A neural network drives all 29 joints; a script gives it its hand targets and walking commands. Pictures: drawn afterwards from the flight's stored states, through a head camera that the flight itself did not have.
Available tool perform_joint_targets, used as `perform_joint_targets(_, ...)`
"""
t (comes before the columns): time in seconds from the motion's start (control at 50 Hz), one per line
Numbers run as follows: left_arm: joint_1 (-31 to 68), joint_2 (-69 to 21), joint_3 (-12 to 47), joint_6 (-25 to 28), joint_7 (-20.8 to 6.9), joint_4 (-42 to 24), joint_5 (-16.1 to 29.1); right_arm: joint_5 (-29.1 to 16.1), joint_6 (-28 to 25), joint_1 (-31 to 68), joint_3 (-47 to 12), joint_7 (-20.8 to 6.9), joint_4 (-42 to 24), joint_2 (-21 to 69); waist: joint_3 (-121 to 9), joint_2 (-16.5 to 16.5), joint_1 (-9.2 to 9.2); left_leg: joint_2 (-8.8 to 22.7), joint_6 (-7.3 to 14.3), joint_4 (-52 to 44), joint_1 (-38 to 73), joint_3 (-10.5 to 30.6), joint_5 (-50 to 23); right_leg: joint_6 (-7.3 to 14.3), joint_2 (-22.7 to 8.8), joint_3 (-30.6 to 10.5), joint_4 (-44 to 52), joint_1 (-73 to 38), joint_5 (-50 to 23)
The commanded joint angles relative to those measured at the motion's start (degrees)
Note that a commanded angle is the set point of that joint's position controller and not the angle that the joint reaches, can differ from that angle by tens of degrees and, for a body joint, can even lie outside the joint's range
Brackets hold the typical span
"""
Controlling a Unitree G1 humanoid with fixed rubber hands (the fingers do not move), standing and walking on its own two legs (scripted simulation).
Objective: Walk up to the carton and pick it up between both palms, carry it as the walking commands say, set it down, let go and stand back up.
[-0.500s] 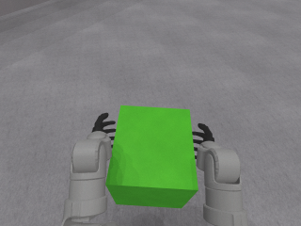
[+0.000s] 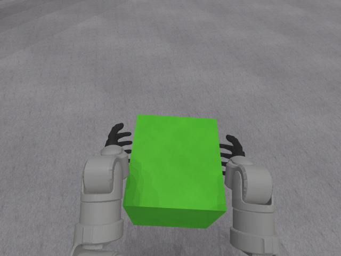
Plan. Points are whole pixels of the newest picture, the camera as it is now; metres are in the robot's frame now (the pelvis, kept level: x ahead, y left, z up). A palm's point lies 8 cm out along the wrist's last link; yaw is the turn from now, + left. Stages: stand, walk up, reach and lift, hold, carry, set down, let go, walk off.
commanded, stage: carry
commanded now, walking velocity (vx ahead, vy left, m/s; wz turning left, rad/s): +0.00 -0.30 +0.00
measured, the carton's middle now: (173, 173) +0.31 -0.01 -0.01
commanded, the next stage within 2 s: none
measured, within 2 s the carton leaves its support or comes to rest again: neither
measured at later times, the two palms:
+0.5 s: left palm (196, 160) +0.29 -0.05 +0.10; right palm (316, 175) +0.27 -0.32 +0.07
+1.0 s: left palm (283, 183) +0.24 -0.22 +0.10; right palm out of the picture +0.22 -0.48 +0.09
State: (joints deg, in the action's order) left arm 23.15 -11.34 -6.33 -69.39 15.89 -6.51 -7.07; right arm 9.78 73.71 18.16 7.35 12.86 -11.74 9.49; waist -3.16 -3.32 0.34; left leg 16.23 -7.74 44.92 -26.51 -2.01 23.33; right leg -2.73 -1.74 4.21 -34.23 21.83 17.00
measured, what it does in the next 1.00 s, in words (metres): steps to the right: left foot, then right foot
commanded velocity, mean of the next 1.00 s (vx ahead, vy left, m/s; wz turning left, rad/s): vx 0.00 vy -0.23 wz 0.00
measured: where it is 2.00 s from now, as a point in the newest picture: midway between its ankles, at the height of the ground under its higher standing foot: outside the picture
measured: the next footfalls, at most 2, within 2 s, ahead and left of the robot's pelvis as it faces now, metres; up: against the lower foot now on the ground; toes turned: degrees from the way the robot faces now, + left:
left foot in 0.16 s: +0.04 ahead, +0.06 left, +0.00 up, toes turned +11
right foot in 0.40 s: +0.04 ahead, -0.29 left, +0.00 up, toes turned -6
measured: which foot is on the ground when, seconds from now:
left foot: up 0.00-0.14, down 0.16-0.42, up 0.44-0.66, down 0.68-1.00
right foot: down 0.00-0.16, up 0.18-0.38, down 0.40-0.70, up 0.72-0.94, down 0.96-1.00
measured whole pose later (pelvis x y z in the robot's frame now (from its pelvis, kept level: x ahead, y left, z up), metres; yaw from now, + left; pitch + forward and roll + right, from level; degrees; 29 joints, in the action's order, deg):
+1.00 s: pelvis -0.08 -0.34 +0.00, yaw -1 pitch +3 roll -2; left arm 24.5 -11.9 -8.9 -67.6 15.9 -7.9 -7.1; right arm 9.1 71.7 20.7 7.9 14.1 -10.6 10.3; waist -0.9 -1.9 1.1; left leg 13.2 -5.5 39.1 -24.8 -6.6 16.1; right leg -2.8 -2.7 1.3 -34.3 21.6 14.5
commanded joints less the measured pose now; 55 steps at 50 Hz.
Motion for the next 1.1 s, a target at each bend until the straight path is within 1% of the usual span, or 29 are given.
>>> perform_joint_targets(0.0, 23.3, -62.5, 36.0, -0.2, -23.4, -4.5, 23.4, -33.4, -3.3, 42.3, -39.6, -22.0, -12.2, 60.9, -23.1, 15.0, 1.42, -12.8, 2.8, 16.8, -11.6, -5.6, 13.7, 14.9, -13.0, -10.4, 1.6, -23.1, -56.4)
perform_joint_targets(0.06, 20.6, -61.4, 32.9, -0.3, -22.6, -4.7, 22.6, -34.1, -3.4, 41.7, -41.2, -20.9, -15.2, 60.2, -27.0, 20.7, -0.19, -11.6, 4.7, -5.5, -1.7, -5.4, 0.9, 11.4, -9.1, -3.3, -3.2, -20.7, -50.2)
perform_joint_targets(0.08, 16.8, -61.1, 32.1, -0.7, -22.3, -0.6, 21.2, -33.1, -3.4, 41.2, -40.3, -20.7, -15.8, 57.6, -25.8, 17.8, -0.87, -10.2, 5.4, -13.2, 6.9, -6.6, -8.2, 9.5, -7.3, 0.9, -4.8, -14.5, -44.6)
perform_joint_targets(0.1, 17.1, -62.3, 32.8, -0.7, -22.2, -1.4, 21.6, -33.1, -3.3, 43.3, -40.0, -20.7, -17.7, 57.3, -28.1, 14.1, -2.01, -1.6, 7.3, -21.0, 18.6, 3.9, -24.2, 5.9, -5.3, 0.3, -10.8, -4.6, -31.8)
perform_joint_targets(0.12, 14.3, -60.9, 33.6, -0.9, -22.1, -1.2, 21.2, -31.5, -3.6, 39.1, -37.6, -20.6, -15.6, 55.4, -28.3, -4.6, -0.81, 13.4, 12.9, -19.0, 31.8, 22.6, -63.4, 1.9, 0.1, 0.4, -18.8, 11.4, 2.2)
perform_joint_targets(0.14, 19.2, -63.5, 36.0, -0.8, -22.5, -1.0, 22.2, -30.6, -3.3, 37.9, -36.1, -20.6, -10.0, 56.7, -30.2, -10.8, -0.06, 17.8, 19.1, -17.2, 36.0, 27.5, -71.8, 1.8, 0.0, -7.8, -28.4, 17.0, 14.5)
perform_joint_targets(0.18, 25.8, -63.5, 40.2, -1.3, -23.1, -4.8, 26.1, -26.9, -3.7, 30.3, -33.3, -20.5, -6.7, 57.6, -26.2, -11.8, -0.87, 17.0, 21.4, -17.8, 32.6, 24.6, -51.9, 3.4, -2.3, -9.9, -32.5, 20.9, 10.8)
perform_joint_targets(0.22, 25.2, -61.1, 38.4, -1.2, -23.7, -4.8, 26.2, -26.8, -4.1, 30.0, -33.1, -20.4, -4.5, 59.6, -22.7, -7.2, -0.65, 12.8, 16.9, -17.5, 27.5, 16.8, -48.2, 2.5, -5.1, -8.9, -21.7, 18.1, 7.6)
perform_joint_targets(0.24, 28.5, -63.8, 40.4, -0.5, -23.3, -9.2, 27.5, -27.6, -4.5, 32.9, -33.6, -20.6, -7.7, 61.1, -24.2, -7.2, -1.24, 9.0, 14.9, -17.1, 25.6, 9.3, -48.3, 1.8, -1.8, -3.6, -19.3, 13.9, 7.3)
perform_joint_targets(0.3, 25.2, -62.2, 39.7, -0.9, -23.6, -8.4, 27.0, -27.3, -5.1, 31.6, -35.0, -20.3, -9.4, 59.1, -25.3, -18.7, -0.89, 5.2, 10.7, -13.7, 22.9, 2.0, -42.0, 1.9, -0.3, -1.1, -3.4, 2.9, 4.4)
perform_joint_targets(0.34, 26.1, -63.0, 38.3, -1.4, -24.2, -5.2, 27.9, -26.2, -4.9, 31.2, -33.7, -19.5, -6.8, 59.2, -26.1, -8.3, -0.07, 0.3, 7.8, -8.3, 17.6, -1.3, -32.9, 2.7, 2.8, 2.5, 8.5, -7.8, -1.8)
perform_joint_targets(0.36, 24.2, -62.0, 38.5, -1.2, -24.5, -6.1, 27.4, -26.5, -5.2, 32.0, -35.0, -19.7, -10.3, 58.5, -27.2, -4.5, 0.68, -2.4, 6.1, -1.6, 11.8, -4.0, -22.4, 4.4, -3.3, -5.1, 14.2, -14.9, -11.5)
perform_joint_targets(0.38, 21.8, -61.0, 36.5, -1.5, -24.5, -3.5, 26.5, -26.7, -4.1, 32.3, -36.2, -19.4, -9.6, 59.3, -25.4, 17.3, 0.20, -9.5, 2.7, 7.8, -2.6, -7.2, 2.9, 8.9, -14.4, -17.2, 9.8, -22.1, -43.5)
perform_joint_targets(0.4, 19.1, -59.0, 35.6, -1.3, -24.7, -2.5, 25.5, -27.1, -4.5, 30.1, -37.6, -19.4, -10.3, 59.1, -27.4, 22.6, 0.76, -15.0, 2.2, 18.0, -10.9, -6.9, 18.9, 14.2, -16.7, -16.7, 4.1, -28.3, -61.3)
perform_joint_targets(0.42, 17.6, -62.7, 35.1, -0.8, -24.9, 1.4, 24.1, -27.9, -3.9, 34.9, -38.4, -20.0, -11.8, 59.7, -27.9, 23.4, 1.40, -13.2, 2.9, 24.5, -10.9, -2.6, 18.5, 17.7, -16.6, -13.0, 3.0, -25.1, -59.0)
perform_joint_targets(0.48, 15.6, -61.5, 32.4, -1.5, -24.5, 3.3, 22.2, -30.4, -4.1, 37.2, -39.8, -20.4, -11.7, 58.7, -25.1, 13.1, 1.15, -11.9, 3.7, 19.9, -12.2, -2.8, 11.1, 15.4, -12.3, -7.5, 1.6, -25.9, -52.4)
perform_joint_targets(0.6, 21.8, -62.9, 34.3, -0.8, -22.8, -3.3, 22.4, -30.4, -2.4, 35.4, -37.5, -21.0, -8.0, 60.0, -25.9, 15.6, -0.19, -12.2, 7.0, -8.1, 4.0, -5.3, 1.3, 15.3, -11.9, -7.5, 2.8, -17.2, -38.9)
perform_joint_targets(0.62, 19.2, -62.1, 34.7, -1.3, -22.7, -0.8, 21.3, -31.2, -2.1, 37.3, -36.6, -21.6, -7.3, 59.2, -25.7, 10.1, -1.01, -9.2, 8.4, -21.0, 14.3, -4.5, -6.0, 12.8, -10.5, -5.4, 2.6, -10.1, -27.6)
perform_joint_targets(0.64, 21.1, -62.6, 36.6, -1.3, -22.6, -1.6, 22.3, -30.1, -2.5, 33.2, -34.8, -22.0, -4.0, 58.9, -25.9, -6.4, -1.60, 3.2, 11.4, -26.3, 26.1, 10.1, -15.5, 8.7, -5.7, -3.3, -4.6, 3.9, -13.7)
perform_joint_targets(0.66, 24.0, -63.5, 37.7, -1.7, -22.6, -2.0, 23.3, -29.1, -3.0, 31.4, -33.6, -21.7, -1.4, 60.0, -22.7, -19.4, -0.37, 18.8, 18.9, -26.4, 29.8, 31.4, -35.5, 3.3, 0.3, -1.7, -14.8, 19.0, 10.4)
perform_joint_targets(0.68, 24.3, -64.6, 39.1, -2.0, -23.1, 0.0, 23.3, -29.5, -3.7, 34.7, -34.3, -22.1, -5.1, 59.4, -22.2, -15.1, -0.83, 20.6, 23.7, -24.9, 28.8, 28.7, -35.6, 1.1, -1.6, -9.8, -29.9, 20.9, 11.8)
perform_joint_targets(0.72, 30.6, -64.3, 38.9, -2.3, -24.0, -0.2, 26.7, -28.3, -3.6, 33.8, -33.1, -21.6, -0.6, 62.2, -19.8, -2.5, -1.72, 15.3, 19.7, -24.6, 23.0, 20.1, -28.0, 3.4, -0.7, -12.8, -36.6, 19.8, 4.4)
perform_joint_targets(0.8, 26.9, -63.5, 38.0, -2.0, -24.4, 0.5, 26.9, -27.8, -4.4, 37.4, -33.4, -20.6, -4.9, 59.8, -19.9, -5.2, -0.94, 4.6, 12.5, -20.7, 16.1, 1.6, -31.4, 0.5, -0.4, -3.3, -19.1, 9.0, 4.1)
perform_joint_targets(0.82, 25.7, -64.3, 38.0, -2.0, -24.2, 0.9, 27.0, -28.3, -4.7, 39.6, -33.4, -20.4, -7.2, 59.9, -21.9, -11.1, -0.66, 4.5, 12.0, -18.9, 16.3, 0.9, -32.8, 0.2, -0.4, -3.2, -12.6, 5.0, 5.5)
perform_joint_targets(0.9, 23.1, -63.5, 36.5, -2.0, -24.0, 2.7, 25.8, -26.6, -4.1, 35.1, -34.0, -20.7, -4.2, 58.5, -23.5, -11.8, -0.43, -1.9, 7.1, -11.8, 15.3, -3.1, -25.0, 0.2, 1.1, 1.4, 11.4, -9.1, -4.8)
perform_joint_targets(0.96, 18.3, -61.6, 35.9, -1.4, -25.0, 4.9, 25.2, -26.8, -4.2, 31.2, -35.7, -20.6, -3.8, 58.0, -25.0, 17.0, -0.50, -9.5, 0.8, -0.4, -1.5, -5.9, 5.3, 6.6, -16.9, -17.0, 5.5, -23.2, -58.5)
perform_joint_targets(0.98, 18.4, -63.8, 36.2, -0.9, -25.1, 5.2, 24.1, -28.6, -3.7, 37.1, -38.4, -21.4, -6.5, 59.4, -27.1, 20.7, 0.41, -10.3, 1.3, 3.2, -1.4, -4.7, 13.2, 10.7, -17.4, -15.6, 4.6, -21.1, -56.2)
perform_joint_targets(1.04, 23.2, -64.6, 34.8, -0.4, -25.3, 4.1, 23.8, -30.8, -3.5, 43.1, -39.7, -21.4, -5.9, 60.9, -21.3, 18.4, 0.43, -9.9, 2.0, 4.2, -0.3, -3.7, 7.4, 8.7, -13.3, -10.8, 7.1, -16.2, -35.6)
perform_joint_targets(1.08, 22.3, -61.7, 31.9, 0.1, -24.4, 1.6, 22.2, -32.9, -3.6, 43.9, -41.0, -21.8, -7.1, 62.0, -23.1, 19.0, -0.05, -9.7, 2.5, -9.7, 1.4, -3.4, -1.0, 7.8, -10.8, -6.3, 3.8, -20.0, -40.9)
